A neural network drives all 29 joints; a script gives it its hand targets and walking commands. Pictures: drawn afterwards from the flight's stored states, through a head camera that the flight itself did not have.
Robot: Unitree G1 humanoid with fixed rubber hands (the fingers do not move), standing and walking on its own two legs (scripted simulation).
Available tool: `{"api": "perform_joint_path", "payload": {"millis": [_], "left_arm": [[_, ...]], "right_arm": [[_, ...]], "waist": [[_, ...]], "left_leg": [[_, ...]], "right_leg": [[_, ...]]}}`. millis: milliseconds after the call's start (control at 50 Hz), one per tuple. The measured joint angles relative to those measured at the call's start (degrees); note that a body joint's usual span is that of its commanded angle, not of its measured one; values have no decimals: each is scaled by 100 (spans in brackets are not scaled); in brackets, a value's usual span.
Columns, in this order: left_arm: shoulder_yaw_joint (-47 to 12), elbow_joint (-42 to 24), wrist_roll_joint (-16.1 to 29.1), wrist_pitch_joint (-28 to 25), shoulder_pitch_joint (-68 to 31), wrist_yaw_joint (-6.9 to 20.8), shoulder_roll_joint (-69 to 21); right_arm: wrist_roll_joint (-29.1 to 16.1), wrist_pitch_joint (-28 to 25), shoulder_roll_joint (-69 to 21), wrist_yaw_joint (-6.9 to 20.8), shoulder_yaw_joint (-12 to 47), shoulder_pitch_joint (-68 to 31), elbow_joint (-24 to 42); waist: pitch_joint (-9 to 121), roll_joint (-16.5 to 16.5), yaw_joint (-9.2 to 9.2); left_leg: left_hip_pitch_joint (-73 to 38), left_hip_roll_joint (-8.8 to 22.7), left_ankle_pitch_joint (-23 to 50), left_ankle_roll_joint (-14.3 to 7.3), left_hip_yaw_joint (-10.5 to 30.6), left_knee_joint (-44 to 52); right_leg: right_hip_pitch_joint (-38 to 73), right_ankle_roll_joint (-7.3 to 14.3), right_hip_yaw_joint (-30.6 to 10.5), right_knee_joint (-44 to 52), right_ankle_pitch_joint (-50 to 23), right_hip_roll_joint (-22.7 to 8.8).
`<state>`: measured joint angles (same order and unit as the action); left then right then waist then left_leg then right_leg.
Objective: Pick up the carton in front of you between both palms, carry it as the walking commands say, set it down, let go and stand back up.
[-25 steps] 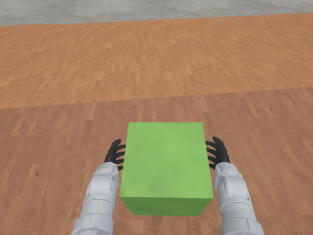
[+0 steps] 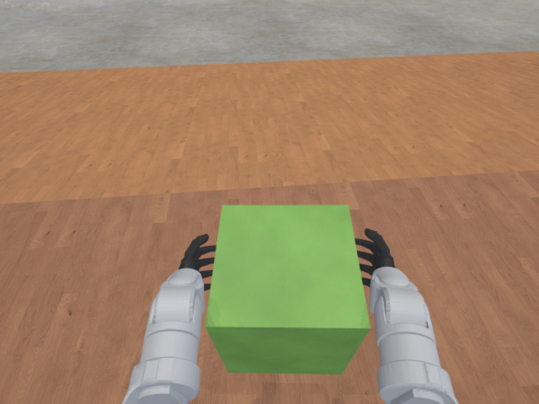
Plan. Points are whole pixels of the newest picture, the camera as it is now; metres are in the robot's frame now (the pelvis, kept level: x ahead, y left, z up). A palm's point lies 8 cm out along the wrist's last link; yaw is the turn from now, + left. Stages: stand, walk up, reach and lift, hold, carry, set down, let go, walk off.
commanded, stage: reach and lift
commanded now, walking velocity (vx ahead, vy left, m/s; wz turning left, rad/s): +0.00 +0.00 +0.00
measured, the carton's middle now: (284, 293) +0.32 +0.00 -0.05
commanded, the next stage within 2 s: hold in 0.64 s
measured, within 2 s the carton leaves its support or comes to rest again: neither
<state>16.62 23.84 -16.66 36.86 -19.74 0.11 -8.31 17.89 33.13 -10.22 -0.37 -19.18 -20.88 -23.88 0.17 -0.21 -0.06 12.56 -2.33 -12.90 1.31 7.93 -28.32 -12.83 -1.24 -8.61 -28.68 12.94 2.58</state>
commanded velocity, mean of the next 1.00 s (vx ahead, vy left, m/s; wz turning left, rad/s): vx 0.00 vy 0.00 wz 0.00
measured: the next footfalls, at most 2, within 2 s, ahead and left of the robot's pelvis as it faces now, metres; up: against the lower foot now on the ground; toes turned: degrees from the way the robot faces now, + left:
right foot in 1.70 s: +0.28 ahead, -0.11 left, +0.00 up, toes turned -9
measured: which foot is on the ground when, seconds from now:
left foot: down 0.00-1.00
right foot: down 0.00-1.00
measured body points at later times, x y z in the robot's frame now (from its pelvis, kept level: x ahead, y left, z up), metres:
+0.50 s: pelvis +0.03 +0.00 +0.01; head +0.00 +0.00 +0.46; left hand +0.32 +0.15 +0.02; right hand +0.33 -0.15 +0.04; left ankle +0.03 +0.13 -0.74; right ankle +0.03 -0.13 -0.74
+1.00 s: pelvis +0.01 +0.00 +0.01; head -0.04 +0.00 +0.46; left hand +0.31 +0.15 +0.04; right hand +0.32 -0.15 +0.05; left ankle +0.03 +0.13 -0.74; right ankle +0.03 -0.13 -0.74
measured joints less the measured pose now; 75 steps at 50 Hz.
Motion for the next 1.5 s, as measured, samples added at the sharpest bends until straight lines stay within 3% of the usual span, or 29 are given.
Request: {"api": "perform_joint_path", "payload": {"millis": [820, 980, 1160, 1240, 1300, 1320, 1400, 1460, 1500], "left_arm": [[-635, -1138, 248, 688, 706, -123, 13], [-318, -790, 20, 808, 337, -10, -70], [-256, -868, 38, 782, 266, -12, -84], [-377, -1346, 261, 995, 377, -98, -22], [-496, -1798, 492, 1251, 355, -157, 51], [-541, -1923, 556, 1351, 353, -185, 41], [-849, -2499, 738, 1860, 577, -373, -32], [-1015, -3175, 900, 2303, 812, -502, 30], [-1000, -3651, 1006, 2537, 933, -564, 56]], "right_arm": [[-291, 771, 160, 5, 665, 625, 1076], [-71, 884, 66, 73, 341, 261, 729], [-72, 853, 43, 76, 304, 181, 791], [-284, 1013, 67, -21, 523, 271, 1174], [-453, 1292, 86, -130, 680, 330, 1732], [-512, 1407, 107, -152, 706, 398, 1939], [-830, 1958, 195, -222, 765, 806, 2743], [-1021, 2349, 219, -324, 911, 896, 3220], [-1141, 2536, 216, -393, 1039, 911, 3519]], "waist": [[83, 2, 31], [-38, -8, 25], [61, 19, 5], [399, 80, -45], [525, 184, -65], [591, 202, -53], [913, 42, 7], [984, -57, 20], [975, -109, -11]], "left_leg": [[-868, 55, 193, -32, -16, 785], [-896, 49, 198, -35, -36, 683], [-548, 68, 49, -44, -151, 417], [-104, 183, -489, -74, -359, 93], [152, 326, -358, -20, -391, -210], [249, 362, -622, -36, -388, -424], [714, 393, -1233, -76, -911, -1080], [605, 314, -786, -122, -1366, -241], [465, 252, -109, -226, -1509, 23]], "right_leg": [[862, 26, 40, 773, -185, -74], [892, 18, 41, 683, -199, -70], [513, -1, 139, 381, 1, -123], [-76, 31, 469, -260, 1025, -245], [-171, 73, 762, -204, 494, -236], [-162, 101, 837, -179, 268, -232], [-35, 159, 1012, -50, 521, -362], [69, 94, 982, 54, 635, -483], [-36, 93, 953, -375, 947, -570]]}}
